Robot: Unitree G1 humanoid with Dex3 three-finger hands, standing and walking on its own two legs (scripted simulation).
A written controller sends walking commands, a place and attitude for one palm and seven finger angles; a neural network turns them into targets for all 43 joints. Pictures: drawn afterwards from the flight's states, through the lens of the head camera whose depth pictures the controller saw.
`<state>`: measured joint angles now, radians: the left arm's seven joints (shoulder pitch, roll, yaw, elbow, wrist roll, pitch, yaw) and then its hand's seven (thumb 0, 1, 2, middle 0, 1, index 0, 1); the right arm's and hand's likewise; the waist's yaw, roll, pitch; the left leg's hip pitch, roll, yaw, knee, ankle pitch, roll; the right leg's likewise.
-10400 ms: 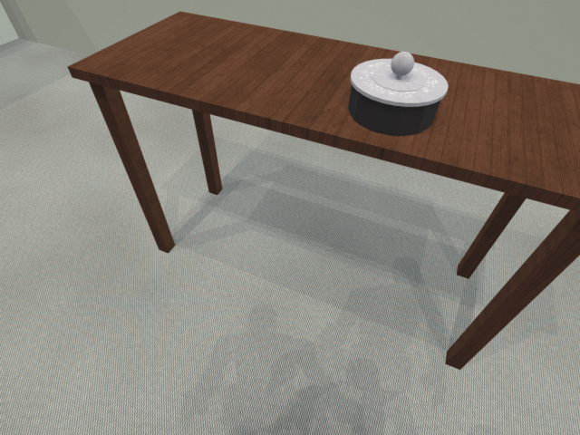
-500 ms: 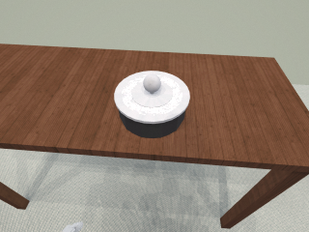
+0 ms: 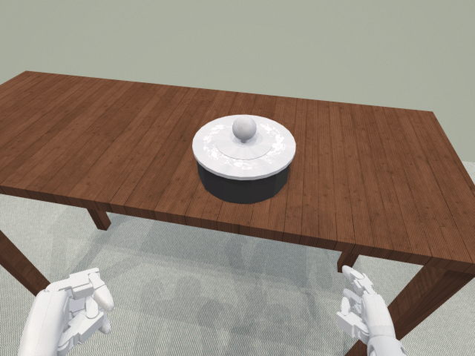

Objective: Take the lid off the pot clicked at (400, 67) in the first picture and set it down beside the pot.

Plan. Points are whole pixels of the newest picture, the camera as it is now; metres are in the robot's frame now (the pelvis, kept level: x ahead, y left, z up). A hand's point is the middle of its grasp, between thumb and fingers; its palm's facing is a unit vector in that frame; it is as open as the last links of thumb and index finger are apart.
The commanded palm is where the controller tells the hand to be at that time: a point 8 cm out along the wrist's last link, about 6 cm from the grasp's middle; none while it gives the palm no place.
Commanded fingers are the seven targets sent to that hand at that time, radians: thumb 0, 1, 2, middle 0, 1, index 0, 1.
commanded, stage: raise the hand higher, near the body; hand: left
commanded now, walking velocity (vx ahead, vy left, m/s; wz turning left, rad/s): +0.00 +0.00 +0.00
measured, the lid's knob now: (244, 128) +0.48 +0.07 +0.17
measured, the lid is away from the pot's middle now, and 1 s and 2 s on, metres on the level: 0.00 0.00 0.00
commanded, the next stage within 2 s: reach forward and open the fingers in 0.86 s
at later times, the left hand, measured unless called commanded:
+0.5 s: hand (84, 269) +0.17 +0.23 +0.14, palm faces +0.30 -0.84 -0.45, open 3.1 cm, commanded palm +0.11 +0.27 +0.17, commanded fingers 0.00 0.90 0.90 -1.30 -1.50 -1.30 -1.50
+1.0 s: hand (62, 218) +0.19 +0.25 +0.21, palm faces +0.41 -0.77 -0.48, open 3.1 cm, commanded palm +0.15 +0.28 +0.22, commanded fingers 0.00 0.82 0.96 -1.28 -1.39 -1.28 -1.39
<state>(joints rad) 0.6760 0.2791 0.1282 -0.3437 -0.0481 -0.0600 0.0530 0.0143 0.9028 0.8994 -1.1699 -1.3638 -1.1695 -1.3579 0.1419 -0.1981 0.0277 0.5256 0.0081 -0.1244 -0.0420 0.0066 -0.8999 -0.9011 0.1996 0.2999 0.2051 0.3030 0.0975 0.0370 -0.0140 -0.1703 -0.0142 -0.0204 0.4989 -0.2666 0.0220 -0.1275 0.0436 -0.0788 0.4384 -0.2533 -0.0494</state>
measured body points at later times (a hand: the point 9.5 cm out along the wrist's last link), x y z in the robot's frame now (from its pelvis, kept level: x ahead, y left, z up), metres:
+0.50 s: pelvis +0.00 +0.00 +0.00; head -0.02 -0.02 +0.45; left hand +0.15 +0.27 +0.17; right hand +0.19 -0.24 -0.07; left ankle +0.01 +0.11 -0.74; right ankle +0.00 -0.08 -0.74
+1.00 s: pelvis +0.01 +0.02 +0.00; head -0.01 +0.01 +0.45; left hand +0.17 +0.28 +0.24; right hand +0.20 -0.19 -0.07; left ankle +0.01 +0.11 -0.74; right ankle +0.00 -0.08 -0.74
